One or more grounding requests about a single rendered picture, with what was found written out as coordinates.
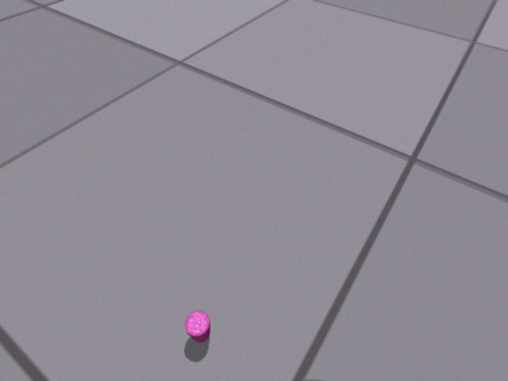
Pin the cup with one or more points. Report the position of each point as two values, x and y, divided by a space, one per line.
197 325

